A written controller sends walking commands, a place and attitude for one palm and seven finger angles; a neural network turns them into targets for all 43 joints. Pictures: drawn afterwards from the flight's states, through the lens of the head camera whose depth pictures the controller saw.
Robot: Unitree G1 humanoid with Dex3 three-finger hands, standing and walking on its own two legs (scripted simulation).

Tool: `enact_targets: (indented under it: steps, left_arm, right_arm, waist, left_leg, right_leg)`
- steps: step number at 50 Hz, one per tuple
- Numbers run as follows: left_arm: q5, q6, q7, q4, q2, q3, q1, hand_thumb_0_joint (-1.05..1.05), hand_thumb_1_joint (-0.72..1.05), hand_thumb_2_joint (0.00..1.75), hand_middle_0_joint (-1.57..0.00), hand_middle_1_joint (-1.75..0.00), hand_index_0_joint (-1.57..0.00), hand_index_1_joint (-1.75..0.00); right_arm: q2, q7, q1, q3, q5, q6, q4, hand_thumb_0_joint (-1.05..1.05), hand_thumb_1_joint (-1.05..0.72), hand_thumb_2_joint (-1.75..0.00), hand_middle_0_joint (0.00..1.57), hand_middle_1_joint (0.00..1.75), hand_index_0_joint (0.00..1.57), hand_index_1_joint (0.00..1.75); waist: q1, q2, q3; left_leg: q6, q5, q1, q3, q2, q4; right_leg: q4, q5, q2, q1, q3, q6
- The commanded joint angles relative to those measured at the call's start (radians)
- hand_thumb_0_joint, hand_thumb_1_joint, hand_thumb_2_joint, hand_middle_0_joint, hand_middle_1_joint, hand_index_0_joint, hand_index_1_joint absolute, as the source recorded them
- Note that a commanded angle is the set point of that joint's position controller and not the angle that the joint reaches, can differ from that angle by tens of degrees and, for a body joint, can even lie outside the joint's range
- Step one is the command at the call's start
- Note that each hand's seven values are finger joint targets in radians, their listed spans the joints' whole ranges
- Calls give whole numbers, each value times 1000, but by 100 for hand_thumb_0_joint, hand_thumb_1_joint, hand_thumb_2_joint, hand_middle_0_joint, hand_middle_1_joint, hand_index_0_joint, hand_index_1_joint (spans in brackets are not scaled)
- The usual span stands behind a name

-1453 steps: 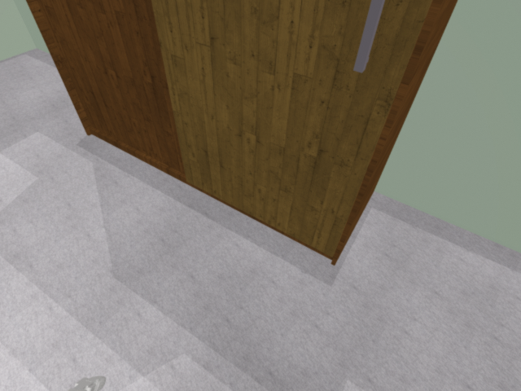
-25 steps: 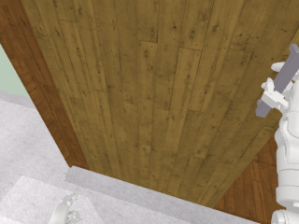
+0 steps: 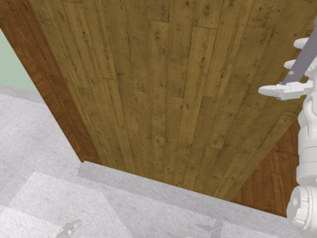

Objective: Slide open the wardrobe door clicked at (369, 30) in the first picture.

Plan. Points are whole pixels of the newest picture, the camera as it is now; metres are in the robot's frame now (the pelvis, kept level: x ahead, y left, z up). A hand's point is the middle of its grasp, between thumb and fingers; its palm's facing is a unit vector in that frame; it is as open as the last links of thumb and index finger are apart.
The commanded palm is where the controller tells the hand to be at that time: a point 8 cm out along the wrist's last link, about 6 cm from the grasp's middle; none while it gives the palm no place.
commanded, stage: loosen the grip on the handle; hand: right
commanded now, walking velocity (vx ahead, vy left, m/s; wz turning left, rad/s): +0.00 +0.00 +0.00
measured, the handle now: (298, 61) +0.47 -0.29 +0.23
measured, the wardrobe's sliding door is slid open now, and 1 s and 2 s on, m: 0.64 0.64 0.64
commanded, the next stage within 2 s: slip the hand off the handle in 0.16 s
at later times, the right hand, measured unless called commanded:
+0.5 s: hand (296, 73) +0.43 -0.27 +0.23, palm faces +0.31 +0.94 -0.13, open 14.7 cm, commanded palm +0.39 -0.34 +0.21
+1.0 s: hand out of the picture +0.41 -0.34 +0.22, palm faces +0.40 +0.91 -0.15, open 14.5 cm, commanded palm +0.36 -0.37 +0.21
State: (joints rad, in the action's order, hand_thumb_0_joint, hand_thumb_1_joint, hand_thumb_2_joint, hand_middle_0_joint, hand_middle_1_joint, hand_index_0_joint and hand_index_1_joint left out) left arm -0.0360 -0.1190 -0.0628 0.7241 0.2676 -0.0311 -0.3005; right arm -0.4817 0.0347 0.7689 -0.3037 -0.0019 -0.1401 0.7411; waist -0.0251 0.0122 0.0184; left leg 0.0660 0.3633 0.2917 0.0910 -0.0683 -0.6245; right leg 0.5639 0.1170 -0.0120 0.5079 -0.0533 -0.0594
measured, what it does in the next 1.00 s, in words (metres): stands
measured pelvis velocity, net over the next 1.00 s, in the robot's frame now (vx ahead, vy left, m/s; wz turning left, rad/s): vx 0.04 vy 0.00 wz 0.05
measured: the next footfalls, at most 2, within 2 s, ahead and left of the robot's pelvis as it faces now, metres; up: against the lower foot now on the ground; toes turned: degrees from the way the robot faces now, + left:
none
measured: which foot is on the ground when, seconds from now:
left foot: down 0.00-1.00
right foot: down 0.00-1.00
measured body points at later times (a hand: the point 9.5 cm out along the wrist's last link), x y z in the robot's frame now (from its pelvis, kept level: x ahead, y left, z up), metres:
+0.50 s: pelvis +0.04 -0.01 +0.00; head +0.03 -0.01 +0.45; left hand +0.16 +0.25 -0.09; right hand +0.41 -0.32 +0.24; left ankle -0.02 +0.08 -0.72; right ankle +0.13 -0.07 -0.72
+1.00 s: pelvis +0.04 +0.00 +0.00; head +0.05 +0.00 +0.45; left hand +0.11 +0.28 -0.10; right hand +0.39 -0.38 +0.22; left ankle -0.02 +0.08 -0.72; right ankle +0.13 -0.07 -0.72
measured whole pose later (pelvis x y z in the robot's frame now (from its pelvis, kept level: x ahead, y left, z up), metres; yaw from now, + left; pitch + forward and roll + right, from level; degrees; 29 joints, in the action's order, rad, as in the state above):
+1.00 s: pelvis +0.04 +0.00 +0.00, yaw +3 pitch +4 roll +2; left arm -0.06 -0.05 -0.13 0.67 0.29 -0.02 -0.35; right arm -0.64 -0.19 0.46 -0.57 0.14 -0.09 0.60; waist -0.02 0.04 0.07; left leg 0.07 0.38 0.28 0.04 -0.10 -0.59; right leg 0.60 0.16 0.00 0.52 -0.06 -0.06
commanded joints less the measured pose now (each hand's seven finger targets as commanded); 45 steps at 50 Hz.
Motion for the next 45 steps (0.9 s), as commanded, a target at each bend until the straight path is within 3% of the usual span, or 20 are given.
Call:
enact_targets:
  steps: [1, 2, 5, 7, 11, 12, 13, 14, 15, 16, 17, 19, 24, 26, 27, 28, 34, 41, 42, 45]
  left_arm:
    - [-2, -55, -29, -142, 148, 52, 79, 0, 90, 90, -20, -30, -20, -30]
    - [-2, -57, -32, -144, 144, 51, 79, 0, 90, 90, -20, -30, -20, -30]
    - [-6, -68, -36, -141, 144, 50, 80, 0, 90, 90, -20, -30, -20, -30]
    - [-7, -73, -41, -148, 145, 50, 78, 0, 90, 90, -20, -30, -20, -30]
    - [-3, -75, -44, -153, 144, 50, 73, 0, 90, 90, -20, -30, -20, -30]
    - [-1, -74, -47, -156, 144, 51, 72, 0, 90, 90, -20, -30, -20, -30]
    - [1, -66, -51, -130, 153, 51, 49, 0, 90, 90, -20, -30, -20, -30]
    - [0, -61, -50, -146, 150, 47, 51, 0, 90, 90, -20, -30, -20, -30]
    - [-2, -55, -52, -147, 151, 48, 53, 0, 90, 90, -20, -30, -20, -30]
    - [-2, -52, -55, -154, 148, 48, 62, 0, 90, 90, -20, -30, -20, -30]
    - [1, -46, -58, -157, 148, 50, 55, 0, 90, 90, -20, -30, -20, -30]
    - [-1, -36, -59, -165, 145, 46, 58, 0, 90, 90, -20, -30, -20, -30]
    - [-6, -7, -66, -187, 139, 43, 70, 0, 90, 90, -20, -30, -20, -30]
    - [-11, 5, -70, -190, 138, 40, 80, 0, 90, 90, -20, -30, -20, -30]
    - [-9, 10, -71, -190, 138, 40, 73, 0, 90, 90, -20, -30, -20, -30]
    - [-10, 12, -72, -190, 141, 39, 75, 0, 90, 90, -20, -30, -20, -30]
    - [-10, 32, -76, -194, 146, 43, 59, 0, 90, 90, -20, -30, -20, -30]
    - [-15, 26, -79, -180, 158, 48, 22, 0, 90, 90, -20, -30, -20, -30]
    - [-16, 26, -80, -182, 158, 48, 15, 0, 90, 90, -20, -30, -20, -30]
    - [-19, 19, -74, -192, 155, 53, 18, 0, 90, 90, -20, -30, -20, -30]
  right_arm:
    - [-349, -7, 431, -113, 46, -62, -278, 0, 55, -20, 29, 120, 29, 120]
    - [-331, -11, 406, -110, 66, -65, -285, 0, 55, -20, 28, 118, 28, 118]
    - [-282, -10, 355, -86, 87, -53, -340, 0, 55, -20, 25, 115, 25, 115]
    - [-280, 1, 310, -91, 88, -38, -371, 0, 55, -20, 25, 115, 25, 115]
    - [-272, 23, 260, -97, 82, 2, -455, 0, 55, -20, 25, 115, 25, 115]
    - [-268, 30, 236, -102, 87, 6, -486, 0, 55, -20, 25, 115, 25, 115]
    - [-317, 34, 176, -154, 80, 24, -371, 0, 55, -20, 25, 115, 25, 115]
    - [-298, 25, 154, -142, 90, 32, -397, 0, 55, -20, 25, 115, 25, 115]
    - [-325, 21, 153, -164, 92, 37, -411, 0, 55, -20, 25, 115, 25, 115]
    - [-332, 15, 180, -159, 89, 37, -445, 0, 55, -20, 25, 115, 25, 115]
    - [-356, 17, 142, -197, 94, 42, -442, 0, 55, -20, 25, 115, 25, 115]
    - [-376, 6, 121, -217, 100, 65, -436, 0, 55, -20, 25, 115, 25, 115]
    - [-398, -17, 49, -263, 129, 102, -433, 0, 55, -20, 25, 115, 25, 115]
    - [-400, -23, 53, -261, 131, 116, -411, 0, 55, -20, 25, 115, 25, 115]
    - [-405, -24, 61, -265, 134, 114, -405, 0, 55, -20, 25, 115, 25, 115]
    - [-424, -29, 71, -270, 129, 114, -403, 0, 55, -20, 25, 115, 25, 115]
    - [-506, -70, 82, -316, 118, 91, -359, 0, 55, -20, 25, 115, 25, 115]
    - [-575, -156, 146, -343, 126, 19, -291, 0, 55, -20, 25, 115, 25, 115]
    - [-564, -168, 155, -330, 131, 6, -295, 0, 55, -20, 25, 115, 25, 115]
    - [-548, -197, 49, -341, 148, -12, -321, 0, 55, -20, 25, 115, 25, 115]
  waist:
    - [19, 55, 294]
    - [21, 17, 270]
    - [13, 48, 224]
    - [20, 44, 209]
    - [18, 62, 226]
    - [23, 41, 240]
    - [12, 8, 189]
    - [21, 2, 194]
    - [20, -11, 210]
    - [21, 24, 230]
    - [35, 5, 239]
    - [39, 18, 256]
    - [50, -6, 255]
    - [40, 3, 225]
    - [40, -17, 207]
    - [37, 10, 215]
    - [32, 35, 245]
    - [13, 64, 258]
    - [9, 65, 252]
    - [35, 87, 295]
  left_leg:
    - [-37, 133, 157, -145, 55, 195]
    - [-40, 130, 149, -150, 57, 205]
    - [-41, 105, 197, -135, 45, 195]
    - [-39, 70, 196, -132, 46, 198]
    - [-39, 2, 207, -111, 38, 181]
    - [-40, -40, 185, -110, 40, 186]
    - [-43, -48, 198, -111, 37, 188]
    - [-47, -52, 185, -110, 39, 186]
    - [-48, -64, 170, -111, 40, 186]
    - [-46, -80, 167, -109, 40, 179]
    - [-47, -119, 141, -111, 42, 183]
    - [-48, -158, 127, -108, 40, 172]
    - [-55, -227, 96, -104, 41, 173]
    - [-55, -196, 118, -100, 41, 180]
    - [-57, -216, 114, -103, 43, 187]
    - [-57, -210, 118, -107, 43, 182]
    - [-62, -244, 112, -120, 47, 171]
    - [-66, -197, 154, -131, 39, 165]
    - [-74, -210, 155, -141, 43, 170]
    - [-75, -242, 131, -144, 42, 159]
  right_leg:
    - [-45, 245, 26, -320, 95, 16]
    - [-45, 243, 31, -294, 100, 13]
    - [-51, 244, 34, -330, 105, 10]
    - [-54, 230, 37, -333, 111, 5]
    - [-66, 186, 42, -389, 121, 5]
    - [-62, 149, 45, -403, 120, 1]
    - [-58, 135, 45, -368, 116, 1]
    - [-58, 129, 38, -351, 110, 1]
    - [-57, 112, 40, -357, 106, 1]
    - [-57, 93, 41, -376, 104, 3]
    - [-47, 50, 41, -375, 98, 0]
    - [-45, 7, 38, -377, 93, 4]
    - [-40, -48, 36, -368, 82, 7]
    - [-44, -26, 38, -361, 82, 10]
    - [-36, -36, 37, -348, 79, 7]
    - [-38, -30, 36, -347, 79, 8]
    - [-18, -47, 33, -333, 74, 6]
    - [1, -12, 32, -321, 81, -1]
    - [13, -12, 30, -313, 78, -5]
    - [14, -30, 27, -332, 77, -5]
